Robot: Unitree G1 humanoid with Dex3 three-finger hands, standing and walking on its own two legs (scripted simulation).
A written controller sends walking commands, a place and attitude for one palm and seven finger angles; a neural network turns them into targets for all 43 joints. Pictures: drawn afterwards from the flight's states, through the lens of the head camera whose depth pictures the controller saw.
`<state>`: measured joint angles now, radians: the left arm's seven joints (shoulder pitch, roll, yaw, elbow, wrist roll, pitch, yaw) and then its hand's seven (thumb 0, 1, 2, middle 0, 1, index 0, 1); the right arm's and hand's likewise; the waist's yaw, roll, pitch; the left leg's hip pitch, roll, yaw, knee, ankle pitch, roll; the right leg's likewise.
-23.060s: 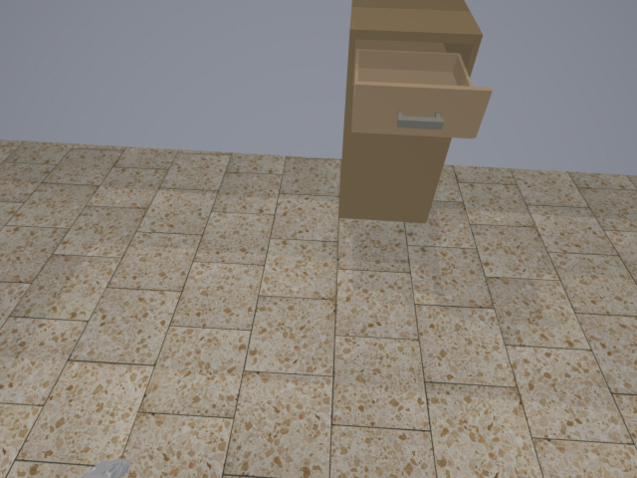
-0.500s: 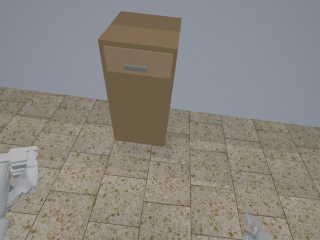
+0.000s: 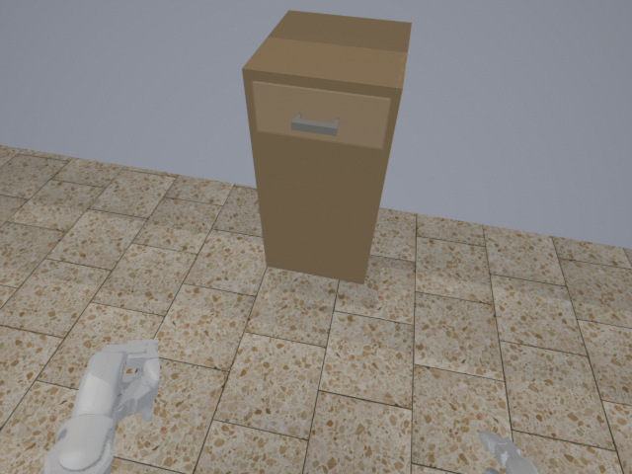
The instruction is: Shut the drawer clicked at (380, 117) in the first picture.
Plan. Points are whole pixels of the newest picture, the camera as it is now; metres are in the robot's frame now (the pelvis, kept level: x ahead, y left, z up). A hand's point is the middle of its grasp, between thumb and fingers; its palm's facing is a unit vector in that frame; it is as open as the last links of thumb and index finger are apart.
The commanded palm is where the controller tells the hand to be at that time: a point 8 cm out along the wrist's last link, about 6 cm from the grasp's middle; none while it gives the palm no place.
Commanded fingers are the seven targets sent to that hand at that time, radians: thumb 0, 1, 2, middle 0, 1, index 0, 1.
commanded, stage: let the arm hang, fingers relaxed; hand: left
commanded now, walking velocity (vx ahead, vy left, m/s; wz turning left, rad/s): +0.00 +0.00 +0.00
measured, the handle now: (316, 122) +0.93 +0.02 -0.06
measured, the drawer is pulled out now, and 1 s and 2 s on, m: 0.00 0.00 0.00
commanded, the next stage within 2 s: look to check the result in 0.96 s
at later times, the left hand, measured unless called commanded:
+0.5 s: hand out of the picture +0.01 +0.19 -0.16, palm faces -0.03 -0.96 -0.27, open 6.0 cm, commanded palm none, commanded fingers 0.00 0.90 0.90 -0.20 -0.30 -0.20 -0.30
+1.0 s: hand out of the picture +0.05 +0.16 -0.16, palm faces -0.03 -0.98 -0.20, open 7.3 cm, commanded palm none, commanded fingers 0.00 0.90 0.90 -0.20 -0.30 -0.20 -0.30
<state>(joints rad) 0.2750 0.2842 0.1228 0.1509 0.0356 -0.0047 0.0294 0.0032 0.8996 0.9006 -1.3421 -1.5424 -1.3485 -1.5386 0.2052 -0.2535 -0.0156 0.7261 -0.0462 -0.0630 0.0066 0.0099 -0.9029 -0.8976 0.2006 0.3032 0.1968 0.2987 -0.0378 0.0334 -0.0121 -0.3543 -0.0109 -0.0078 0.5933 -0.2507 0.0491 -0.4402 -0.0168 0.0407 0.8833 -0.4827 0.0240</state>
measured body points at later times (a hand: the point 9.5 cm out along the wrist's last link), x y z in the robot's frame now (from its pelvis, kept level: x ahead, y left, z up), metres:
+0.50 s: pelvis +0.01 -0.02 +0.01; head +0.03 -0.03 +0.46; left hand +0.01 +0.24 -0.14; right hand +0.01 -0.25 -0.15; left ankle +0.04 +0.09 -0.73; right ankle +0.02 -0.16 -0.73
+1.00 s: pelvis +0.02 -0.02 +0.01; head +0.03 -0.03 +0.46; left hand +0.05 +0.21 -0.15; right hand +0.00 -0.24 -0.15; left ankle +0.04 +0.09 -0.73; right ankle +0.02 -0.16 -0.73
